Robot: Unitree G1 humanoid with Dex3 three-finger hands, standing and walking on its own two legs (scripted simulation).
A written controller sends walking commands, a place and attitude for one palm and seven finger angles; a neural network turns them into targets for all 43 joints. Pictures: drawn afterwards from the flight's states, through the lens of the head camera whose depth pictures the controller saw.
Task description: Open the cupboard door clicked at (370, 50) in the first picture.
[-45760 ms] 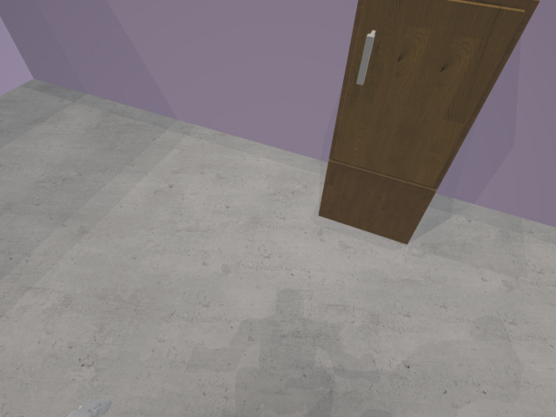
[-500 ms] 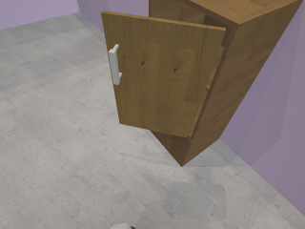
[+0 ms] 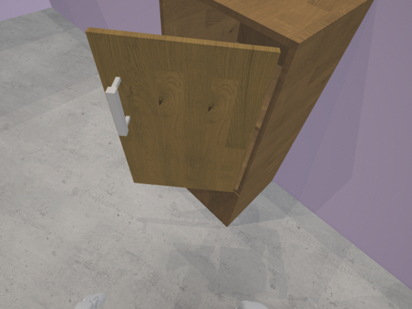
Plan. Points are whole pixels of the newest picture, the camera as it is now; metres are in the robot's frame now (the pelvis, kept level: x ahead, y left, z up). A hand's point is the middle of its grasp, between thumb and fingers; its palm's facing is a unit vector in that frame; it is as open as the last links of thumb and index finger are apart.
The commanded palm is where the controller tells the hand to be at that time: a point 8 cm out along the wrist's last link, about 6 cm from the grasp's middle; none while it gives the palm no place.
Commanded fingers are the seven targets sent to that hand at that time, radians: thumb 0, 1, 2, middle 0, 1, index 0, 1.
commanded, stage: come to a stop and stand still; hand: left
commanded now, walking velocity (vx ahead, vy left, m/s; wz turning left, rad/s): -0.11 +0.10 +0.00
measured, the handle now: (120, 107) +0.54 +0.23 +0.03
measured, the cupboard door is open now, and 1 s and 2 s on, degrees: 41 41 41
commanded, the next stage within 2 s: look again from close up in 1.38 s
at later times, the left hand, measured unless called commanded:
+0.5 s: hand out of the picture +0.00 +0.17 -0.18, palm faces +0.09 -0.97 -0.23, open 7.4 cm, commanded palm none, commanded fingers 0.00 0.90 0.90 -0.20 -0.30 -0.20 -0.30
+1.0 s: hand out of the picture +0.01 +0.15 -0.18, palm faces +0.02 -0.98 -0.17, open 7.4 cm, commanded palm none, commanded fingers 0.00 0.90 0.90 -0.20 -0.30 -0.20 -0.30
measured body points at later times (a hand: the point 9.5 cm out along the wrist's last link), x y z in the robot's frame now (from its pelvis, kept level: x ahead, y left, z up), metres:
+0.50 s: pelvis -0.01 -0.03 -0.01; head +0.01 -0.02 +0.44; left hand +0.00 +0.22 -0.17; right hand +0.06 -0.27 -0.15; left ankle -0.03 +0.08 -0.74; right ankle -0.04 -0.17 -0.74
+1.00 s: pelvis +0.01 -0.02 +0.00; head +0.02 +0.00 +0.45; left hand +0.01 +0.21 -0.17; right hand +0.01 -0.25 -0.15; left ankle -0.03 +0.08 -0.74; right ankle -0.04 -0.17 -0.74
